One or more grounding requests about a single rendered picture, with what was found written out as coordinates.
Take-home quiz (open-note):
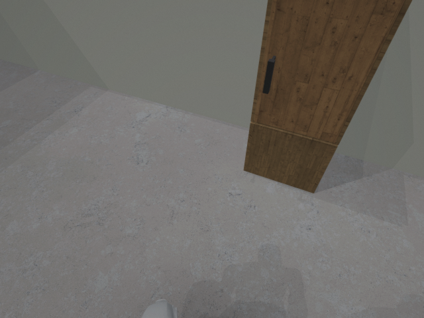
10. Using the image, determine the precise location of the cupboard door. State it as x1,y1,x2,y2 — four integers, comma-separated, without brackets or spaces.
254,0,405,143

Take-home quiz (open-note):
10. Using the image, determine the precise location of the robot left thigh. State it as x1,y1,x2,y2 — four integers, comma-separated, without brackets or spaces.
141,302,178,318

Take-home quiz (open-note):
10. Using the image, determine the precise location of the handle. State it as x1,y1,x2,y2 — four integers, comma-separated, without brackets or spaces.
263,56,276,94

